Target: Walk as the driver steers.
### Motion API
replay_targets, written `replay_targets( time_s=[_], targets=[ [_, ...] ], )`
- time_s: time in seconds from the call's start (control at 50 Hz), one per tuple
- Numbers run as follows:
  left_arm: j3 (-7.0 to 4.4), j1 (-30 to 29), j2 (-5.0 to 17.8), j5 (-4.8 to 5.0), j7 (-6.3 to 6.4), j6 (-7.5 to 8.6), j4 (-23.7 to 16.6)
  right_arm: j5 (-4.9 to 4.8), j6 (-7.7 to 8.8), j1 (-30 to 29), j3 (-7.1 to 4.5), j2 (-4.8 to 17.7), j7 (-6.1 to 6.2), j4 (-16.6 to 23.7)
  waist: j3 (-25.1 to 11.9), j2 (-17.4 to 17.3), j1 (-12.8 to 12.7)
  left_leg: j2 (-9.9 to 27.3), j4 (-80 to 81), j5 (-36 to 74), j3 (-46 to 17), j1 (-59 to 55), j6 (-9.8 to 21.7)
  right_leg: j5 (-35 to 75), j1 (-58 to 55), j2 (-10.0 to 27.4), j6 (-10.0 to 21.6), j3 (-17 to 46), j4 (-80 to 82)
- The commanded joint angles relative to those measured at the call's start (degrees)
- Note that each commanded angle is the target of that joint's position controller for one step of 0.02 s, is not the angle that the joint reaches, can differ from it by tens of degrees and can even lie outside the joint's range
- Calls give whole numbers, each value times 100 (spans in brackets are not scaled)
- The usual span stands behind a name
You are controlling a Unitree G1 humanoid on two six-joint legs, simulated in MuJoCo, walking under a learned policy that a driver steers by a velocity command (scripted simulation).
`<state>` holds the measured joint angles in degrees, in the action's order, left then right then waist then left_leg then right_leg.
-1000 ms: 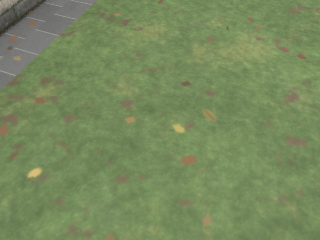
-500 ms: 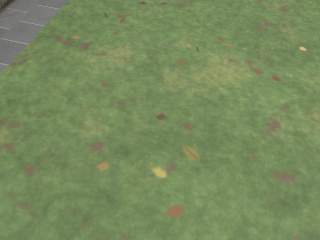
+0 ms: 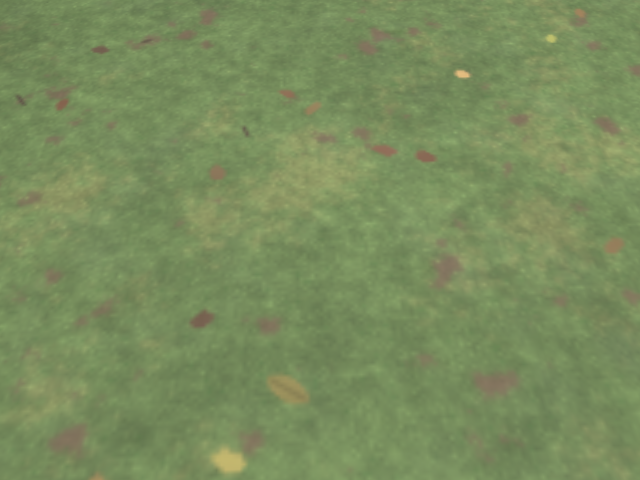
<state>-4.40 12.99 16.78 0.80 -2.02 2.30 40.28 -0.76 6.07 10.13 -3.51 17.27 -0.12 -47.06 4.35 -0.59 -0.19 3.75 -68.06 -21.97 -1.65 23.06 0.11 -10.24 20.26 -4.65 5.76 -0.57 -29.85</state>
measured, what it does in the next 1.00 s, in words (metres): walks ahead: left foot, then right foot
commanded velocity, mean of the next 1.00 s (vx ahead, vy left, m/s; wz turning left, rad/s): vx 0.50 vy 0.00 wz -0.23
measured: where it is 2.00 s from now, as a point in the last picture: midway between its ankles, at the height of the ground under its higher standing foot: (397, 228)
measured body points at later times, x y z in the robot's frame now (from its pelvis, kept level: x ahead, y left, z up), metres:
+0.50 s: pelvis +0.30 +0.05 +0.00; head +0.32 +0.05 +0.45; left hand +0.42 +0.30 -0.12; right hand +0.38 -0.24 -0.10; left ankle +0.36 +0.13 -0.73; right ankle +0.17 -0.06 -0.64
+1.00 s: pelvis +0.56 -0.06 +0.00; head +0.58 -0.08 +0.45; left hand +0.78 +0.16 -0.08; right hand +0.54 -0.35 -0.13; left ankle +0.47 +0.11 -0.65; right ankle +0.60 -0.16 -0.73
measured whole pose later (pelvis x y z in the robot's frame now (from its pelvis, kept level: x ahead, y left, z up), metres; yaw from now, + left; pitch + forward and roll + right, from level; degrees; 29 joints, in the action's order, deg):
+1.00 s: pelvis +0.56 -0.06 +0.00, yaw -11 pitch +2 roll +1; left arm -2.5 8.6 15.3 0.1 -1.6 4.4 40.1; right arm -1.2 4.4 18.8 -2.3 17.4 -0.6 -50.3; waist 1.6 -1.2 1.6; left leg 1.6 -63.3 -23.9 -1.7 19.9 1.5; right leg -9.1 21.1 -1.3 3.2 -1.9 -28.4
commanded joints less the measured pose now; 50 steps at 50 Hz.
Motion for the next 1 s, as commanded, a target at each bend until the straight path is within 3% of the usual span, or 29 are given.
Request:
replay_targets(
  time_s=[0.02,0.08,0.18,0.28,0.32,0.34,0.36,0.38,0.4,0.42,0.44,0.46,0.48,0.5,0.56,0.62,0.7,0.76,0.8,0.84,0.86,0.88,0.9,0.92,0.94,0.96,0.98,1.0],
  targets=[
    [-162,-1,679,-60,80,152,-468,111,58,50,-191,705,12,414,-724,284,101,327,467,539,-317,1206,-76,1076,-1358,1481,1098,2209,1674],
    [-214,238,873,-12,199,169,-395,176,-58,-296,-134,484,36,549,-546,227,49,198,1372,1165,-181,1263,-353,1548,-960,1289,1080,1746,1773],
    [-230,592,916,23,300,99,-237,94,-7,-1225,-20,274,-54,823,-346,515,-323,-174,3360,2763,-113,790,-432,687,-679,982,678,1468,1713],
    [-195,968,790,23,313,71,50,56,118,-1455,-52,479,-193,942,-258,622,-443,-189,3969,2588,-207,737,-143,685,-1492,1422,596,1913,1214],
    [-213,942,831,1,321,25,102,56,157,-1204,-98,593,-198,904,-267,786,-294,-241,4061,2029,-99,501,57,1284,-1781,1555,520,2056,930],
    [-196,846,802,5,318,6,87,75,180,-780,-160,684,-176,787,-443,809,-46,-365,4271,1954,63,-58,210,2044,-1818,1410,424,1964,514],
    [-127,799,636,-26,301,0,47,130,205,-97,-252,883,-149,631,-997,678,278,-172,4201,2106,-71,-1159,456,2464,-1603,1087,267,1716,-411],
    [-22,1012,406,-119,310,14,-51,193,205,797,-334,1223,-134,543,-1915,-56,510,799,3944,2097,-1277,-2894,947,1295,-536,595,7,1321,-2086],
    [74,1750,79,46,300,88,-42,140,124,1299,-421,1451,-197,248,-2362,-1892,255,1772,4765,551,-3876,-4338,1727,-2069,1443,-179,-396,898,-3816],
    [2,1428,606,115,301,124,23,-41,114,1258,-274,899,-225,270,-1873,-1185,453,1738,5136,-727,-4224,-4152,1574,-2208,2153,128,-377,1286,-4394],
    [-56,735,824,130,288,141,-108,-35,78,873,-197,657,-199,335,-1103,-651,515,1563,5219,-613,-3364,-3429,1354,-1697,2385,370,-356,1117,-4437],
    [-40,340,778,54,290,160,-202,50,39,557,-151,593,-186,401,-709,-240,411,1336,5321,13,-2741,-2718,1256,-1285,2256,609,-357,870,-4230],
    [-50,165,706,-23,271,188,-257,98,18,380,-111,488,-172,399,-459,-183,287,1146,5451,598,-2334,-2219,1254,-981,2130,802,-371,780,-3867],
    [-52,227,617,-32,247,192,-254,150,28,317,-69,411,-154,394,-467,-348,146,985,5555,1053,-2026,-1934,1213,-786,1834,955,-380,742,-3620],
    [14,260,340,-32,224,154,-247,67,57,422,-71,479,-124,276,-472,-493,61,858,5821,1860,-1444,-1660,1325,-654,1692,1075,-506,518,-2993],
    [92,-293,201,-68,215,170,-417,27,18,564,-128,718,-65,175,-352,-339,188,805,6015,2307,-994,-1637,1326,125,1825,1125,-635,379,-1951],
    [148,-1002,108,-22,131,236,-552,-33,-58,901,-126,805,-34,10,-235,-325,447,600,6009,2489,-445,-1612,1123,1276,1374,914,-663,157,-653],
    [143,-1434,153,27,53,268,-696,-57,-137,1218,-122,832,-28,-159,-117,-338,560,811,5867,2497,-493,-1979,1078,1344,1338,810,-581,142,-232],
    [120,-1554,238,30,-4,291,-773,-69,-206,1274,-145,896,-6,-232,-78,-379,491,996,5662,2750,-551,-2347,997,993,1348,767,-438,162,-16],
    [45,-1218,415,10,-22,308,-704,-70,-267,1185,-181,1008,25,-248,-288,-457,210,1030,5167,3763,-486,-2556,874,636,760,612,-260,42,163],
    [-54,-605,581,-18,1,307,-522,-77,-295,1085,-173,1007,39,-232,-661,-416,-154,847,4451,4592,-279,-2451,755,693,-142,465,-107,-109,336],
    [-185,304,869,-48,54,294,-269,-22,-300,1063,-104,852,54,-165,-1305,-283,-551,565,3314,4460,-63,-1857,577,833,-1570,674,112,73,203],
    [-308,1106,1432,-175,104,264,-170,87,-221,1461,74,336,38,40,-2295,766,-601,-76,1136,2433,268,137,216,661,-3867,2145,832,2117,70],
    [-278,1330,1335,-81,74,227,-48,62,-102,1728,155,144,-1,-35,-2800,1630,-540,-656,-10,-1157,-260,1374,108,-354,-4480,2756,1319,4078,906],
    [-142,1076,913,-26,77,221,-61,-91,-32,1206,-2,725,-48,43,-2002,1088,-612,-296,-487,-1018,-504,1999,178,-1001,-3935,2534,1060,3683,1133],
    [-85,642,785,-11,84,220,-102,-144,9,753,-28,811,-64,178,-1262,817,-495,-25,-360,-441,-311,2135,225,-765,-3094,2328,879,2922,1294],
    [-39,305,659,-55,72,222,-125,-77,8,539,-30,751,-46,202,-857,492,-339,167,-81,13,-199,1955,194,-292,-2343,2090,803,2395,1481],
    [0,78,531,-106,51,245,-143,-11,-33,552,-54,692,-37,186,-625,491,-145,326,209,336,-220,1658,150,163,-1771,1896,750,2012,1685]
  ],
)
Velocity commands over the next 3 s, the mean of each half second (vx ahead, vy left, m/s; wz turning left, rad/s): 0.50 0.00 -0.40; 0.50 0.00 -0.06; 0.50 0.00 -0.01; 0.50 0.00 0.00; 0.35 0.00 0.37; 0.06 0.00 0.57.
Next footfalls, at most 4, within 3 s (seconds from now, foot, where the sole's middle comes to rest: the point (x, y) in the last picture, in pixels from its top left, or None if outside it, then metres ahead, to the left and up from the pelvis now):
0.36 left None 0.40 0.13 -0.77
0.88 right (424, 385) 0.64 -0.17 -0.77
1.42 left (342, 257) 0.98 0.00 -0.77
1.94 right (450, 187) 1.21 -0.30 -0.77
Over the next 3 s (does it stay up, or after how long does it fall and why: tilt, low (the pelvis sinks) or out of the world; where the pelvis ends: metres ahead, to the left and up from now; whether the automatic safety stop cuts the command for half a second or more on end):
stays up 1.42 -0.24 0.01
